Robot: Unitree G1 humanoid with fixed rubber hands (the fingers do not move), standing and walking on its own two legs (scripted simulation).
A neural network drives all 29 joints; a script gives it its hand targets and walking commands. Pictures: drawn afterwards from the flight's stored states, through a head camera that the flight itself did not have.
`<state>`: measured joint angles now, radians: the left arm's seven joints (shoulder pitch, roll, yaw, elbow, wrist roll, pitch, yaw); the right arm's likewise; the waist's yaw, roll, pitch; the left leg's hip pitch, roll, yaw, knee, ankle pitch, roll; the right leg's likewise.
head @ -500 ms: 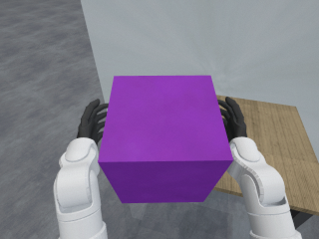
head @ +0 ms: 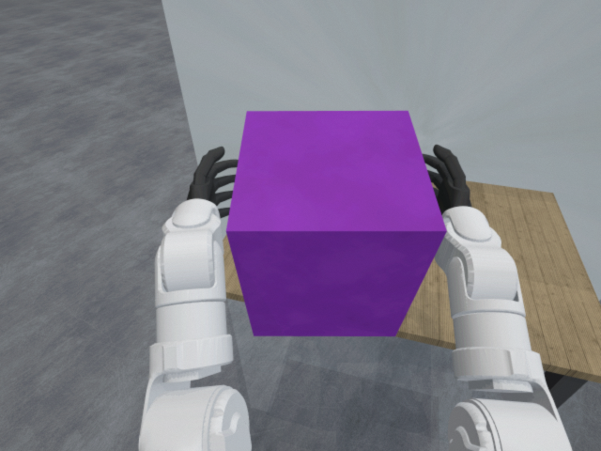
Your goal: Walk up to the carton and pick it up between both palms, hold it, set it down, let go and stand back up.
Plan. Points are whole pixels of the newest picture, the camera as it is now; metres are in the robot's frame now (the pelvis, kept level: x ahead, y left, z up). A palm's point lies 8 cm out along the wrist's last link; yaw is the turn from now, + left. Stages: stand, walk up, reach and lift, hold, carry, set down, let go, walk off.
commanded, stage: hold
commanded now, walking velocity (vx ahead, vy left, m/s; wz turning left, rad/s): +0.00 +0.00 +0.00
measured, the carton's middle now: (325, 230) +0.39 -0.04 +0.14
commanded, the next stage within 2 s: none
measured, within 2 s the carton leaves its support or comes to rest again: neither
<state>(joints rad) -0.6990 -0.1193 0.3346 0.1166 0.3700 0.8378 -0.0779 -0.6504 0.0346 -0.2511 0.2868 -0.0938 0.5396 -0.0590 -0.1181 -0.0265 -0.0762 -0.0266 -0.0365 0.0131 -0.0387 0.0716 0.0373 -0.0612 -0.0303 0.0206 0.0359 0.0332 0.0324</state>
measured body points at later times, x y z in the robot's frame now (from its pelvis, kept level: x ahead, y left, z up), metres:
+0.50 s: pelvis +0.05 -0.03 +0.00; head +0.04 -0.03 +0.45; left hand +0.39 +0.11 +0.17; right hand +0.38 -0.19 +0.16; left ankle +0.03 +0.09 -0.76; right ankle +0.03 -0.14 -0.76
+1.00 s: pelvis +0.00 +0.00 +0.00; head -0.01 +0.00 +0.45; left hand +0.39 +0.12 +0.20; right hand +0.37 -0.18 +0.18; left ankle +0.03 +0.09 -0.76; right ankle +0.03 -0.14 -0.75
